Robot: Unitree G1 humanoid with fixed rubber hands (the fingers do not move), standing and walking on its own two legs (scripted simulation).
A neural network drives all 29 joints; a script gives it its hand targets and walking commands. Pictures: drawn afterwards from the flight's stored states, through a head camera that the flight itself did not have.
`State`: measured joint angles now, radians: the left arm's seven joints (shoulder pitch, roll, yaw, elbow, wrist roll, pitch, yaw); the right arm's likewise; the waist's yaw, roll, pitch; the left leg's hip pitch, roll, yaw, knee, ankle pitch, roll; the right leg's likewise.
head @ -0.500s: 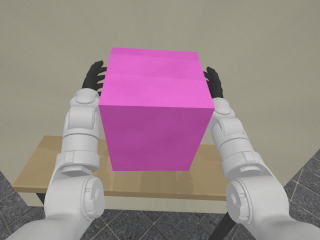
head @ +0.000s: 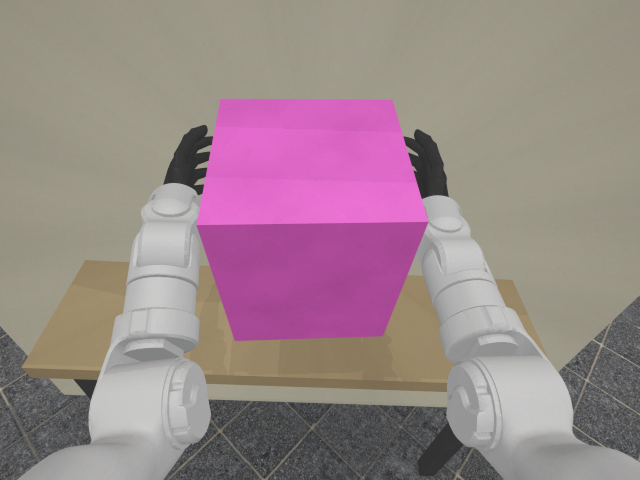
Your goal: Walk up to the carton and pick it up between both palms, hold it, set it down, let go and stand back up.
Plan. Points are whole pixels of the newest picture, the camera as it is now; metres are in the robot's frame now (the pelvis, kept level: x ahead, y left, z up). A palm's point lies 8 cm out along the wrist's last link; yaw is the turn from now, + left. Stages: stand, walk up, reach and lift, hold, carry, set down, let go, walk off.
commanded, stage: set down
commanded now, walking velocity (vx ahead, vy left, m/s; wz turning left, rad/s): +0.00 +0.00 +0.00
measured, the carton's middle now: (308, 227) +0.40 +0.02 +0.13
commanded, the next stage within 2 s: none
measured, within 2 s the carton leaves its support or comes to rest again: neither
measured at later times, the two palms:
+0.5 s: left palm (193, 206) +0.41 +0.17 +0.15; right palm (425, 211) +0.41 -0.13 +0.16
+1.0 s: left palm (205, 218) +0.43 +0.16 +0.11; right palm (420, 221) +0.43 -0.14 +0.12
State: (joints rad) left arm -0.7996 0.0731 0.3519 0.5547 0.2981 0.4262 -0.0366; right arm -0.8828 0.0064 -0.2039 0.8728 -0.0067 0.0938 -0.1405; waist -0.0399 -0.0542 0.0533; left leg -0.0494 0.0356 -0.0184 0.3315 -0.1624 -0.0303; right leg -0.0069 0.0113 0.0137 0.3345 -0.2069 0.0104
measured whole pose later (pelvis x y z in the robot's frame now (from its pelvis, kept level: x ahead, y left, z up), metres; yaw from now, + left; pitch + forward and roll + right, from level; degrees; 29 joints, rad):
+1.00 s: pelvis +0.02 +0.00 +0.00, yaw +0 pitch +0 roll +0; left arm -0.76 0.05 0.37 0.73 0.30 0.20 -0.01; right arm -0.82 0.06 -0.35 0.90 -0.19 -0.05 -0.09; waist -0.04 -0.04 0.03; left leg -0.16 0.04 -0.02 0.32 -0.17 -0.03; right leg -0.12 0.01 0.01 0.33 -0.21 0.01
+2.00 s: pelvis +0.02 +0.00 +0.00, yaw +0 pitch +7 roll +0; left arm -0.74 0.03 0.42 0.89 0.30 -0.03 0.00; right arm -0.76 0.10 -0.46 0.93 -0.33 -0.21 -0.07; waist -0.04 -0.02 0.00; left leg -0.28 0.04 -0.02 0.32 -0.16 -0.03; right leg -0.24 0.01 0.01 0.33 -0.20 0.01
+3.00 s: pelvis +0.03 +0.00 +0.00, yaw +0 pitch +8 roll +0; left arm -0.74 0.01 0.50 0.97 0.31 -0.16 0.01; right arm -0.76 0.11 -0.54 0.95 -0.40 -0.26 -0.04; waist -0.04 -0.02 -0.03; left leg -0.31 0.04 -0.02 0.32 -0.16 -0.03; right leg -0.27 0.01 0.01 0.33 -0.20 0.01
